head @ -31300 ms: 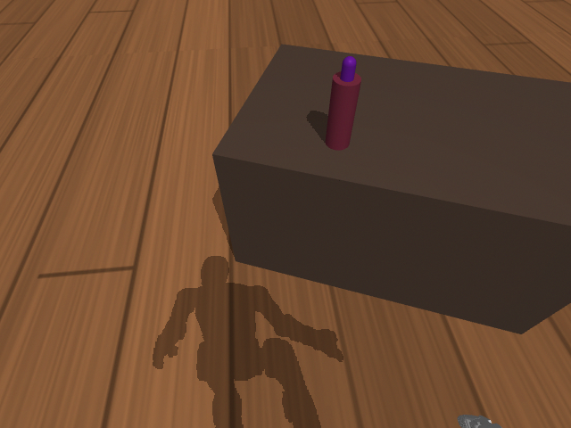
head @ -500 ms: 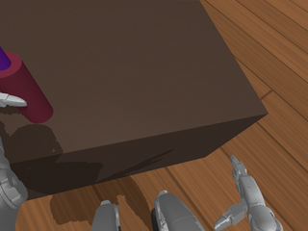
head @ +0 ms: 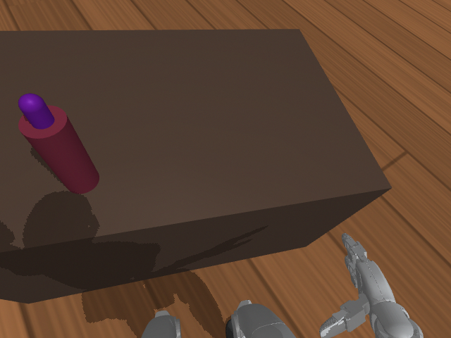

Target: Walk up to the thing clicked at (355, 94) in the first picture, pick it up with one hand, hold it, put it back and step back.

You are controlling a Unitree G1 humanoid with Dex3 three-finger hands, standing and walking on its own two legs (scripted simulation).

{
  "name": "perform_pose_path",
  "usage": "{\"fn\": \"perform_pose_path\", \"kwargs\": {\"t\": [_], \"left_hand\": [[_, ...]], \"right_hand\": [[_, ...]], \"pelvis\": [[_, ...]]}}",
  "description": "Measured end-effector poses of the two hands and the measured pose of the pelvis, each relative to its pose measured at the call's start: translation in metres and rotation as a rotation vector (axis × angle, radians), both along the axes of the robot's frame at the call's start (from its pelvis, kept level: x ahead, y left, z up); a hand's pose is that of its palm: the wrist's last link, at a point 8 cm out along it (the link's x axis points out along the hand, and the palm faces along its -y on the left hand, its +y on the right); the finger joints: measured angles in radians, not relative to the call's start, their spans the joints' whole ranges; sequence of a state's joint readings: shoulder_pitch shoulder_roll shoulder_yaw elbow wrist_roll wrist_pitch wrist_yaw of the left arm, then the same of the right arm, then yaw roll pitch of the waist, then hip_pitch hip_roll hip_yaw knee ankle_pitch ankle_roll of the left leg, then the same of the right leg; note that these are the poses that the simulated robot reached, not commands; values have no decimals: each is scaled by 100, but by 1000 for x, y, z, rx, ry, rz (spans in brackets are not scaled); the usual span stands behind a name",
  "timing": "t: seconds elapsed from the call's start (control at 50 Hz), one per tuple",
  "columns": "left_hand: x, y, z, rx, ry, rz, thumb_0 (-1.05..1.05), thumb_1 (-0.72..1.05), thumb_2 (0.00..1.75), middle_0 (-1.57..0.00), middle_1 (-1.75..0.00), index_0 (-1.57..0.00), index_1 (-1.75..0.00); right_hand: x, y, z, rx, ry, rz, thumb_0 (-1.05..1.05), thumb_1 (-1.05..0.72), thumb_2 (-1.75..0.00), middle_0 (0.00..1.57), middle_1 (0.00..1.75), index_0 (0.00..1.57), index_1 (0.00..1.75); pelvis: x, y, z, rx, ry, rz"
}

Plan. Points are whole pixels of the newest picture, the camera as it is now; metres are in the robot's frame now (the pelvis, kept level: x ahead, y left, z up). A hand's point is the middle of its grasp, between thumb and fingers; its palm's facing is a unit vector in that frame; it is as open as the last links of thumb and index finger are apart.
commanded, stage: sink last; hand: left
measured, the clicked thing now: (60, 147) +0.47 +0.26 +0.01
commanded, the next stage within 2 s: home in 0.96 s
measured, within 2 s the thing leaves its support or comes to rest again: neither
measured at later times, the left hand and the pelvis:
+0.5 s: hand out of the picture +0.27 +0.33 +0.06, palm faces +0.39 -0.83 -0.40, open 16.9 cm; pelvis +0.03 +0.01 +0.02, yaw +0 degrees
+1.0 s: hand out of the picture +0.16 +0.27 +0.05, palm faces +0.42 -0.80 -0.42, open 17.2 cm; pelvis +0.00 -0.03 +0.01, yaw +2 degrees
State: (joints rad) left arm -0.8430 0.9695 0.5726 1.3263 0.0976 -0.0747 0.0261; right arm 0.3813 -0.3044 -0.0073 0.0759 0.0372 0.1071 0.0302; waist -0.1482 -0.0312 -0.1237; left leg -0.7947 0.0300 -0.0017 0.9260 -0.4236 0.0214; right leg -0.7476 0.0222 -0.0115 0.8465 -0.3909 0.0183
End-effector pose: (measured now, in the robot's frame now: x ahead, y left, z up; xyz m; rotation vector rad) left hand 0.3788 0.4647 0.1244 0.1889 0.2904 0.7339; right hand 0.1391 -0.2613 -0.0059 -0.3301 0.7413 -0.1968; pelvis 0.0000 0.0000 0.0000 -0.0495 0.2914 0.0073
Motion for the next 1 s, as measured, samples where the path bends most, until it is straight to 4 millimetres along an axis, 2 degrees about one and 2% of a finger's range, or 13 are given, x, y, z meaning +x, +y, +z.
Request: {"fn": "perform_pose_path", "kwargs": {"t": [0.06,0.12,0.22,0.28,0.34,0.42,0.48,0.62,0.74,0.82,1.0], "left_hand": [[-15,16,-4,11,40,40,-2,-50,3,-8,-6,-9,-5],[-28,23,-10,33,85,47,-2,-49,3,-8,-5,-9,-5],[-46,14,-18,82,137,-4,-2,-49,3,-8,-5,-9,-5],[-59,-4,-24,108,140,-63,-2,-47,3,-8,-5,-9,-5],[-78,-31,-29,130,113,-143,-2,-46,3,-8,-4,-9,-5],[-112,-74,-32,137,67,-244,-2,-43,4,-8,-4,-8,-4],[-141,-98,-37,119,67,-277,-2,-41,4,-7,-4,-8,-4],[-202,-129,-55,69,158,-254,-1,-38,5,-6,-4,-7,-4],[-241,-153,-66,28,214,-236,-1,-40,5,-6,-5,-7,-5],[-252,-161,-63,37,191,-220,-2,-43,4,-7,-6,-8,-5],[-256,-159,-47,104,139,-210,-2,-48,3,-7,-6,-8,-6]], "right_hand": [[1,5,-9,15,45,11,-1,47,-7,5,6,5,6],[3,15,-21,47,85,28,-1,46,-7,5,6,5,6],[10,28,-26,92,78,38,-1,43,-8,6,6,6,6],[15,28,-23,101,42,21,-1,42,-8,6,6,6,6],[21,26,-19,104,1,4,-1,42,-8,6,6,6,6],[28,26,-18,114,-35,-19,-1,42,-8,6,6,6,6],[30,24,-21,121,-36,-32,-1,42,-8,6,6,6,6],[29,13,-31,120,-33,-47,-1,43,-8,6,6,6,6],[25,0,-29,105,-82,-42,-1,45,-7,6,6,6,6],[22,-8,-28,91,-107,-37,-1,45,-7,6,6,6,6],[6,-21,-28,91,-136,-41,-1,47,-6,6,6,6,6]], "pelvis": [[2,3,1,-7,7,4],[5,7,2,-13,6,7],[12,15,8,-14,-22,5],[18,19,12,-10,-47,1],[23,21,14,-5,-73,-4],[28,19,16,4,-109,-4],[30,15,16,11,-129,1],[23,2,13,31,-157,14],[16,-10,10,47,-168,20],[10,-18,9,54,-180,28],[-3,-30,7,64,-196,29]]}}
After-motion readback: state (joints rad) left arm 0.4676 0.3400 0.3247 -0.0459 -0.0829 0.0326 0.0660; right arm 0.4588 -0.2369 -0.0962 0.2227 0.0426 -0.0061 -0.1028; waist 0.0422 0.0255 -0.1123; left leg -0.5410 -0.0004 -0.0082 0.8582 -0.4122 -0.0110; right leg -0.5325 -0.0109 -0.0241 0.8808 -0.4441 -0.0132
